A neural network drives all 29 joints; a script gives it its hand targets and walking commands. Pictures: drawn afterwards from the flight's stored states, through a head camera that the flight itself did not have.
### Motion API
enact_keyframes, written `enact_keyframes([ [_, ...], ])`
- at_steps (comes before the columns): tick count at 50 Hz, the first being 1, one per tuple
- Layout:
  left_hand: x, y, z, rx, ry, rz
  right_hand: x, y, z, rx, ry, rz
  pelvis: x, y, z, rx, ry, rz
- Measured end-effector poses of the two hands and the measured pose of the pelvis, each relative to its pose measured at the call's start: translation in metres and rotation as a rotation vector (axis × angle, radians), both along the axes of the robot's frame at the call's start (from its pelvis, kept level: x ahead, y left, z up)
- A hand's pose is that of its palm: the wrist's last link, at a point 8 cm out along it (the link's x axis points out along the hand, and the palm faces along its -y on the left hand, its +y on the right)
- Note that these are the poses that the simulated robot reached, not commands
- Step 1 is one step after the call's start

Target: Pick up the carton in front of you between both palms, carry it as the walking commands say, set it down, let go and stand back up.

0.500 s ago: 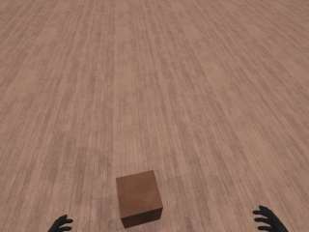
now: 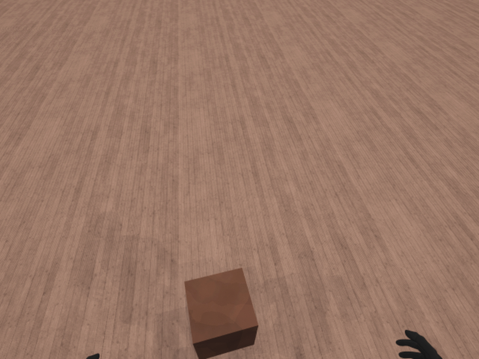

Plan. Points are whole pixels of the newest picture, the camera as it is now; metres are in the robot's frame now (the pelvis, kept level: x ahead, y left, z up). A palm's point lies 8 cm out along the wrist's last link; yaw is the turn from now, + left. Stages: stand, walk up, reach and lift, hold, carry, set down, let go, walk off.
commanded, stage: stand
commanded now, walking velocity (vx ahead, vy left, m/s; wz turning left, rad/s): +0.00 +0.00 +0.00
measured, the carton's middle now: (220, 314) +0.40 +0.07 -0.65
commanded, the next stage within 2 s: none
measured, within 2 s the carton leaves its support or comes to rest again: neither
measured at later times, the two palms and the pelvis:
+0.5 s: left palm out of the picture +0.06 +0.30 -0.11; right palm out of the picture +0.08 -0.31 -0.09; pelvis -0.02 +0.00 +0.00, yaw +0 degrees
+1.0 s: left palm out of the picture +0.05 +0.31 -0.11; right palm out of the picture +0.08 -0.31 -0.09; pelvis -0.02 +0.00 +0.01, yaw +1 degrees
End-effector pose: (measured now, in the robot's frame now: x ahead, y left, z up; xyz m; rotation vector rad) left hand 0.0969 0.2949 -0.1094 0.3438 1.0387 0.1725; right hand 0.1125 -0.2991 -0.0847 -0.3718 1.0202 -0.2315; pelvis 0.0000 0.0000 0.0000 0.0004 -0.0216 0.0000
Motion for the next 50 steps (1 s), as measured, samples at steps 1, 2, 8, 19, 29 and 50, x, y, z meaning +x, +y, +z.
enact_keyframes([
  [1,-0.002,0.000,0.000,0.001,0.004,0.001,-0.001,-0.001,0.000,-0.001,0.003,-0.001,-0.001,0.000,0.000,0.000,-0.001,0.000],
  [2,-0.004,0.001,0.000,0.001,0.009,0.003,-0.003,-0.001,0.000,-0.001,0.006,-0.003,-0.001,0.000,0.001,0.000,-0.003,0.000],
  [8,-0.016,0.002,-0.001,0.003,0.034,0.010,-0.012,-0.005,-0.001,-0.004,0.027,-0.010,-0.006,-0.001,0.002,-0.001,-0.009,0.001],
  [19,-0.033,0.005,-0.002,0.008,0.074,0.024,-0.027,-0.010,-0.003,-0.004,0.064,-0.020,-0.013,-0.001,0.004,-0.003,-0.016,0.003],
  [29,-0.041,0.008,-0.002,0.014,0.095,0.035,-0.033,-0.013,-0.005,-0.005,0.086,-0.023,-0.016,-0.002,0.005,-0.004,-0.018,0.006],
  [50,-0.044,0.013,0.000,0.020,0.109,0.053,-0.033,-0.015,-0.005,-0.010,0.100,-0.014,-0.017,-0.003,0.006,-0.005,-0.020,0.016],
])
